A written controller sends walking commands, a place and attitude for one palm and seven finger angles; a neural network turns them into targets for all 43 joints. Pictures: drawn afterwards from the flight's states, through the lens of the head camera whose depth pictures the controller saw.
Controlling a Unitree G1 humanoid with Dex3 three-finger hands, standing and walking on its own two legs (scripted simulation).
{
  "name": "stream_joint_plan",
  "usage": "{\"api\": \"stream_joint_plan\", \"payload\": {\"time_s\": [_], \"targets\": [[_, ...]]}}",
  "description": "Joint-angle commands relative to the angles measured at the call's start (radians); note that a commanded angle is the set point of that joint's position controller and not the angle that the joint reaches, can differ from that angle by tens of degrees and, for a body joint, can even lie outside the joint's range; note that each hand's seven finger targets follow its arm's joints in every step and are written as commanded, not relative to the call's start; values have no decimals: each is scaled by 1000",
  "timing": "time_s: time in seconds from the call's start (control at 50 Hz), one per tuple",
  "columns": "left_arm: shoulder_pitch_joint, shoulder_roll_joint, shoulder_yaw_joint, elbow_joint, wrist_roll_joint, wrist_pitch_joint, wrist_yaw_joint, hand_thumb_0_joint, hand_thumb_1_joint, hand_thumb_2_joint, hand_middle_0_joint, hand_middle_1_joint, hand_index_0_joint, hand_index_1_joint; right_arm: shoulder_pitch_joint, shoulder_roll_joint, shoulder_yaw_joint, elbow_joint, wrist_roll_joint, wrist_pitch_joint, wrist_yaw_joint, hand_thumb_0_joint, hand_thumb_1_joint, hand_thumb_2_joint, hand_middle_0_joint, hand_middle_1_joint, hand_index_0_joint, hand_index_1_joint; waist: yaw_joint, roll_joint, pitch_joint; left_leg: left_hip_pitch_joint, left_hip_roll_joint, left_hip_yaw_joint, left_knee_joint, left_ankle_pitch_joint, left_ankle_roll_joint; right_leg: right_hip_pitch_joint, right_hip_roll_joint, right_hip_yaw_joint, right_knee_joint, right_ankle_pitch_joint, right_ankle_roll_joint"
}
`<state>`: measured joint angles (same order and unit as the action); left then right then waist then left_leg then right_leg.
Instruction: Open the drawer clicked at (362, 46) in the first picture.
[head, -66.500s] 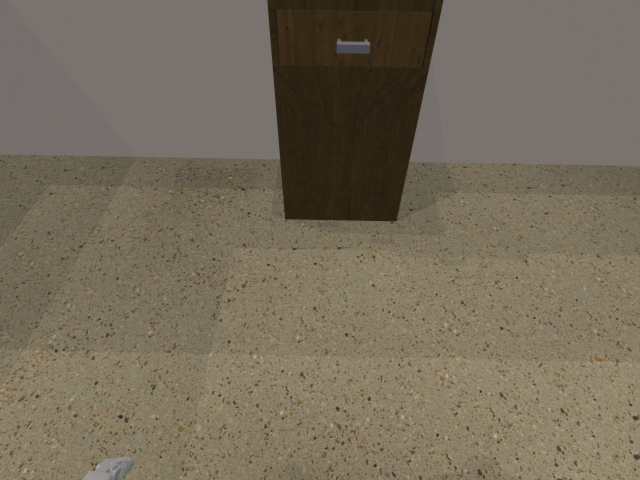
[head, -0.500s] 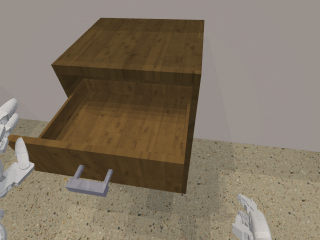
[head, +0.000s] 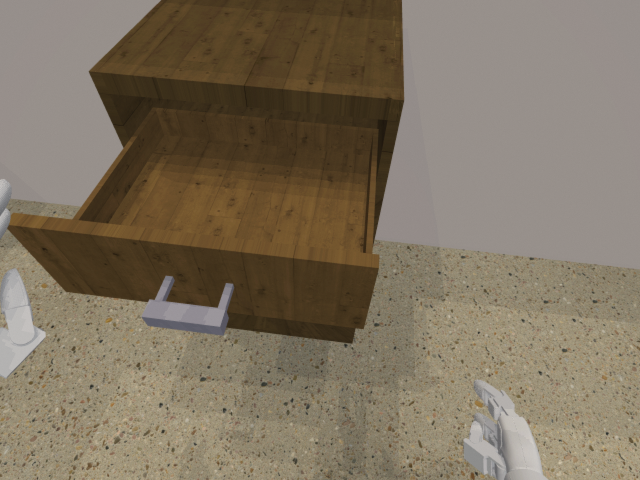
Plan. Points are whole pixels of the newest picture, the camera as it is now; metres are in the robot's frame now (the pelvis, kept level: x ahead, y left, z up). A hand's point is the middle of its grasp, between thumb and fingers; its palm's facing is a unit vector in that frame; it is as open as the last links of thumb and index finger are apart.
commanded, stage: step back with the hand held close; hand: left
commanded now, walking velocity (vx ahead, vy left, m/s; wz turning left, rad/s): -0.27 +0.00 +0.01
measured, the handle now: (192, 302) +0.32 +0.19 +0.02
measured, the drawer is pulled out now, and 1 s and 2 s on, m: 0.30 0.30 0.30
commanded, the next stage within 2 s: stop stepping back and stand still in 0.94 s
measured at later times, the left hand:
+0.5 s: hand (18, 384) +0.15 +0.22 +0.20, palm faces +0.41 -0.79 -0.45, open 7.4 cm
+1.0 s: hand out of the picture +0.09 +0.18 +0.20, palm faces +0.31 -0.81 -0.50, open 7.4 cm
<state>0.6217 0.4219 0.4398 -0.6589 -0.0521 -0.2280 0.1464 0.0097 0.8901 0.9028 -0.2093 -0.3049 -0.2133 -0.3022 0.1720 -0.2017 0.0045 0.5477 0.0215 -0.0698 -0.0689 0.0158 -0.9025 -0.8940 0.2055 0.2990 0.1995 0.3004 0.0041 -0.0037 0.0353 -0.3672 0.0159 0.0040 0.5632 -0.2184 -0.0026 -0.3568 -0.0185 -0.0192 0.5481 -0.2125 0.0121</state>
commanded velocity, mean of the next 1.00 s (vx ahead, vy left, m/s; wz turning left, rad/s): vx -0.38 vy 0.00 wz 0.01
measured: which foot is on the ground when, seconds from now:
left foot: down 0.00-0.82, up 0.84-1.00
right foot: down 0.00-0.56, up 0.58-0.76, down 0.78-1.00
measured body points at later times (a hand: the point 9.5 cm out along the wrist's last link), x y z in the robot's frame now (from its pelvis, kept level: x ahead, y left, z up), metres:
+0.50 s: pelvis -0.05 +0.00 -0.01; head -0.01 +0.01 +0.44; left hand +0.13 +0.26 +0.23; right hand +0.13 -0.24 -0.09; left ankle +0.04 +0.12 -0.72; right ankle +0.05 -0.13 -0.73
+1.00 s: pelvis -0.12 -0.05 +0.01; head -0.08 -0.03 +0.46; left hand +0.07 +0.22 +0.22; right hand +0.06 -0.28 -0.07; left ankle -0.12 +0.08 -0.68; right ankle -0.13 -0.13 -0.73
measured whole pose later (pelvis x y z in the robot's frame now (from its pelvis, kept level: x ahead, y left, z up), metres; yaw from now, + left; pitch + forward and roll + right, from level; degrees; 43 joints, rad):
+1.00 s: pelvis -0.12 -0.05 +0.01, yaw -1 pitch +3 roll +3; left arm 0.63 0.43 0.46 -0.66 -0.05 -0.29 0.12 0.01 0.89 0.90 -0.21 -0.31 -0.21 -0.30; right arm 0.14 -0.17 0.04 0.62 0.01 -0.09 -0.06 0.02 -0.90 -0.89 0.21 0.30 0.20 0.30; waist -0.03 -0.10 0.02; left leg -0.46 -0.03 0.05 0.85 -0.47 -0.04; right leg -0.27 -0.03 -0.03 0.49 -0.27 -0.05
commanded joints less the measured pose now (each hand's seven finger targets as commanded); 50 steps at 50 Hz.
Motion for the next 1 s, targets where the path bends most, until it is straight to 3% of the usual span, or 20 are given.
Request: {"api": "stream_joint_plan", "payload": {"time_s": [0.0,0.1,0.28,0.34,0.42,0.46,0.5,0.54,0.58,0.6,0.64,0.7,0.76,0.78,0.8,0.82,0.84,0.9,0.94,0.98], "targets": [[-48,157,109,-201,3,-72,33,0,900,900,-200,-300,-200,-300,-71,-133,-49,-152,0,-76,-13,0,-900,-900,200,300,200,300,-13,43,-103,-74,85,-78,-142,-250,51,56,-84,102,-109,-138,-26],[-85,151,98,-206,13,-83,45,0,900,900,-200,-300,-200,-300,-63,-134,-42,-148,-6,-94,-13,0,-900,-900,200,300,200,300,-16,62,-68,-97,92,-100,-140,-328,54,-1,-78,113,-125,-273,-30],[-79,169,145,-197,21,-106,46,0,900,900,-200,-300,-200,-300,-76,-143,-46,-150,-6,-119,-2,0,-900,-900,200,300,200,300,2,160,-110,-299,164,-135,-222,-377,82,186,-27,53,97,-117,-12],[-83,163,141,-210,14,-115,39,0,900,900,-200,-300,-200,-300,-59,-135,-47,-143,-4,-123,4,0,-900,-900,200,300,200,300,-5,48,-115,-260,114,-95,-120,-354,67,117,-71,120,18,-112,-31],[-101,178,132,-216,4,-105,48,0,900,900,-200,-300,-200,-300,-41,-123,-51,-97,-11,-115,11,0,-900,-900,200,300,200,300,-18,-125,-123,4,4,-12,158,-293,14,-164,-222,259,-244,-277,-109],[-107,176,129,-225,4,-95,49,0,900,900,-200,-300,-200,-300,-47,-115,-46,-80,-20,-105,15,0,-900,-900,200,300,200,300,-20,-155,-149,86,-10,-6,188,-210,10,-173,-255,224,-246,-175,-122],[-75,178,142,-220,8,-95,50,0,900,900,-200,-300,-200,-300,-57,-118,-46,-85,-25,-96,10,0,-900,-900,200,300,200,300,-24,-52,-156,55,56,-91,7,-145,40,-121,-166,145,-104,-70,-75],[-64,168,150,-259,9,-106,48,0,900,900,-200,-300,-200,-300,-83,-136,-49,-119,-24,-103,7,0,-900,-900,200,300,200,300,-17,240,-165,-148,258,-294,-236,-91,113,23,9,3,268,-110,0],[-63,185,167,-244,10,-122,51,0,900,900,-200,-300,-200,-300,-82,-117,-63,-108,-27,-119,3,0,-900,-900,200,300,200,300,-20,288,-178,-238,358,-338,-338,-206,167,55,50,49,598,-324,-2],[-54,166,159,-216,0,-124,48,0,900,900,-200,-300,-200,-300,-67,-122,-66,-103,-17,-122,10,0,-900,-900,200,300,200,300,-22,246,-154,-282,350,-283,-332,-256,167,70,57,60,647,-324,-8],[-70,170,170,-241,-8,-121,44,0,900,900,-200,-300,-200,-300,-45,-126,-72,-79,-21,-142,17,0,-900,-900,200,300,200,300,-10,199,-148,-115,294,-218,-218,6,161,-26,33,34,489,-310,0],[-71,164,145,-264,-19,-122,24,0,900,900,-200,-300,-200,-300,-55,-124,-55,-57,-23,-155,30,0,-900,-900,200,300,200,300,2,229,-186,36,275,-188,-148,189,129,13,18,5,186,-260,0],[-137,176,128,-268,-22,-133,-10,0,900,900,-200,-300,-200,-300,-80,-129,-36,-53,-17,-167,40,0,-900,-900,200,300,200,300,11,159,-171,31,204,-119,-45,57,67,128,-22,2,-172,20,-13],[-141,219,155,-256,-13,-133,-10,0,900,900,-200,-300,-200,-300,-69,-120,-36,-45,-15,-163,39,0,-900,-900,200,300,200,300,0,20,-146,29,113,-26,72,-31,21,94,-112,68,-274,164,-45],[-149,239,153,-239,-17,-137,-8,0,900,900,-200,-300,-200,-300,-73,-96,-33,-55,0,-155,34,0,-900,-900,200,300,200,300,-11,-203,-172,-42,-6,66,301,-185,-33,89,-311,301,-307,399,-131],[-116,216,126,-206,-20,-122,-6,0,900,900,-200,-300,-200,-300,-95,-120,-55,-62,22,-149,33,0,-900,-900,200,300,200,300,-3,-262,-179,-148,-70,-3,547,-311,-34,139,-373,331,-243,695,-174],[-62,198,125,-178,-21,-113,-8,0,900,900,-200,-300,-200,-300,-118,-113,-48,-66,22,-141,29,0,-900,-900,200,300,200,300,-1,-208,-190,-206,-50,-48,669,-329,-29,199,-374,228,-173,795,-185],[47,137,127,-98,-9,-92,-6,0,900,900,-200,-300,-200,-300,-157,-28,14,-84,-5,-84,3,0,-900,-900,200,300,200,300,-12,-116,-157,-223,-11,-5,426,-333,-36,255,-279,117,-106,882,-157],[9,143,130,-124,-2,-94,7,0,900,900,-200,-300,-200,-300,-157,-43,12,-93,-11,-58,-11,0,-900,-900,200,300,200,300,-25,-152,-155,-148,-18,25,169,-261,-33,272,-221,96,-66,886,-131],[-2,159,111,-183,-2,-88,14,0,900,900,-200,-300,-200,-300,-144,-79,-10,-86,-8,-45,-18,0,-900,-900,200,300,200,300,-38,-94,-164,-25,-13,49,-109,-53,-31,282,-199,91,-27,798,-100]]}}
